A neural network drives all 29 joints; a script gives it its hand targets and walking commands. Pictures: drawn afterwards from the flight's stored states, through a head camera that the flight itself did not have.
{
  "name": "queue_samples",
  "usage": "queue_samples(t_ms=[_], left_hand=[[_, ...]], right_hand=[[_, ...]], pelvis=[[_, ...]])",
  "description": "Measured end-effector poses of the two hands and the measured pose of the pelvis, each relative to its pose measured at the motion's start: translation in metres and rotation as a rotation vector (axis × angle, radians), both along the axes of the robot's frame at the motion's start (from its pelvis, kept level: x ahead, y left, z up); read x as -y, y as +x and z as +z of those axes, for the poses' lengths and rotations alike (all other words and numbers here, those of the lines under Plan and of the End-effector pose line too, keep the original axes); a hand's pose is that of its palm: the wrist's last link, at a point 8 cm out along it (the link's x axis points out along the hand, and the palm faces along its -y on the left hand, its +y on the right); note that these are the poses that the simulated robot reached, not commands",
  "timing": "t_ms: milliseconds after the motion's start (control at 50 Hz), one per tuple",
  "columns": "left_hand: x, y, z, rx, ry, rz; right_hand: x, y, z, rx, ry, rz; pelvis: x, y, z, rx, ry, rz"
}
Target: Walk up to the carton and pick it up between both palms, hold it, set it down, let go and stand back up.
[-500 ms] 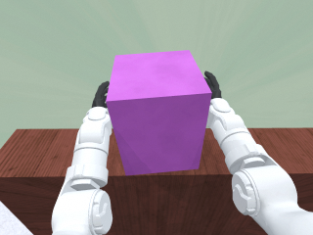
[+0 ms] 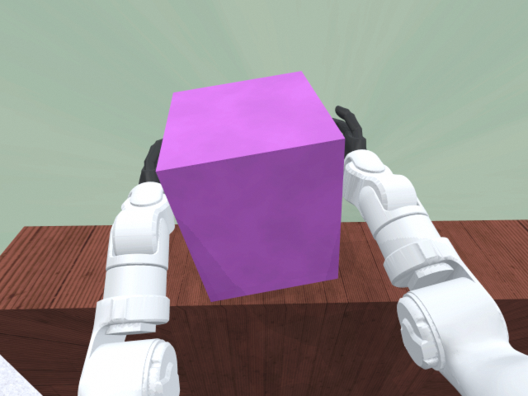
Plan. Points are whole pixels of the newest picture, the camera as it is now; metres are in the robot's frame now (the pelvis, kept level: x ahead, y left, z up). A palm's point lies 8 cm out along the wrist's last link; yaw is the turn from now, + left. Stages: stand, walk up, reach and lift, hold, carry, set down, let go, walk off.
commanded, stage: reach and lift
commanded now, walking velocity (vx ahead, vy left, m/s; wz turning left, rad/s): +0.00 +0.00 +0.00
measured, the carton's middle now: (256, 186) +0.39 +0.00 +0.19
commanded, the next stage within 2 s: hold in 0.72 s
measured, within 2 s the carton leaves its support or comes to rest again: neither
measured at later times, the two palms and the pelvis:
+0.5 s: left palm (153, 175) +0.38 +0.14 +0.22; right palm (356, 142) +0.39 -0.15 +0.26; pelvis +0.01 +0.00 +0.00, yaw -1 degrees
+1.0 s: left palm (147, 158) +0.38 +0.14 +0.25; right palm (361, 124) +0.38 -0.15 +0.29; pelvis +0.01 +0.00 +0.00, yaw -1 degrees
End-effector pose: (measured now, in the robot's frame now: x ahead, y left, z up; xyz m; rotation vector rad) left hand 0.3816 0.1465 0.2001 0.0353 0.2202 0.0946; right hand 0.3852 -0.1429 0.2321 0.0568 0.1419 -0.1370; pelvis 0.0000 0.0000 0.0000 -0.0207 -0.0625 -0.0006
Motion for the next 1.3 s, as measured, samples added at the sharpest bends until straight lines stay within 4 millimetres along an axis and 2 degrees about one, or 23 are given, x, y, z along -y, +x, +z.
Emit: queue_samples(t_ms=[260, 520, 760, 1000, 1300], left_hand=[[0.001, 0.004, 0.015, -0.001, 0.009, -0.008], [0.003, 0.001, 0.024, 0.015, -0.014, -0.001], [0.003, 0.0, 0.034, -0.007, -0.021, -0.001], [0.002, -0.003, 0.054, 0.016, -0.013, 0.0], [0.002, -0.01, 0.063, 0.006, -0.041, -0.004]], right_hand=[[0.002, 0.001, 0.009, -0.006, 0.02, -0.01], [0.004, 0.0, 0.026, 0.007, 0.0, -0.003], [0.004, -0.002, 0.034, -0.019, 0.0, -0.007], [0.003, -0.003, 0.054, 0.0, -0.003, -0.001], [0.002, -0.012, 0.071, -0.014, -0.02, -0.006]], pelvis=[[-0.005, 0.009, 0.0, 0.003, -0.003, -0.002], [-0.001, 0.013, 0.0, 0.006, -0.005, -0.011], [0.002, 0.009, 0.0, 0.009, -0.003, -0.01], [0.003, 0.006, -0.001, -0.004, -0.006, -0.01], [0.005, 0.002, -0.002, -0.009, -0.006, -0.014]])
